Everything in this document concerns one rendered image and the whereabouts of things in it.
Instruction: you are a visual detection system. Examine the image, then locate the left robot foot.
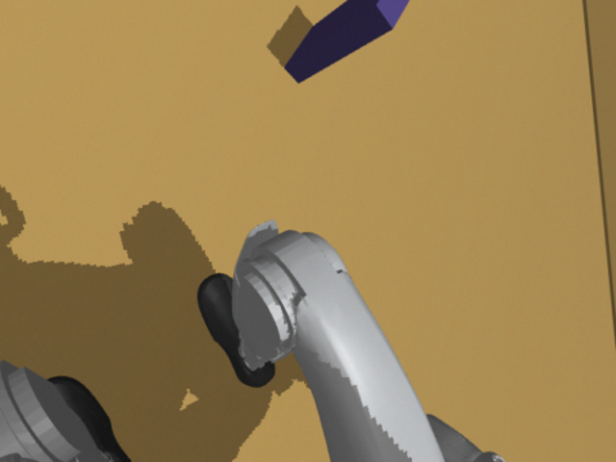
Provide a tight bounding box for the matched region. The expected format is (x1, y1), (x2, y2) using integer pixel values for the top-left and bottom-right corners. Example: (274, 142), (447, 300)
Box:
(47, 376), (132, 462)

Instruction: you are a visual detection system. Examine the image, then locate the right robot foot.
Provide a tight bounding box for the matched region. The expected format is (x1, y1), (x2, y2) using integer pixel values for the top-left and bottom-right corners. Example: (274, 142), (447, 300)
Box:
(197, 273), (275, 388)

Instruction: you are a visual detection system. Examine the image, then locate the right robot hand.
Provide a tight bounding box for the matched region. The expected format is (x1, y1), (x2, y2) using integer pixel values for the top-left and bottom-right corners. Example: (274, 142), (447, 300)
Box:
(426, 414), (483, 462)

